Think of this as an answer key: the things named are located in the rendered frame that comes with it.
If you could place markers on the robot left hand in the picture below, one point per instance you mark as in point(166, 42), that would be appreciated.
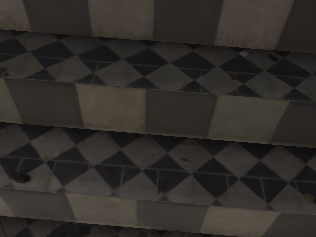
point(72, 230)

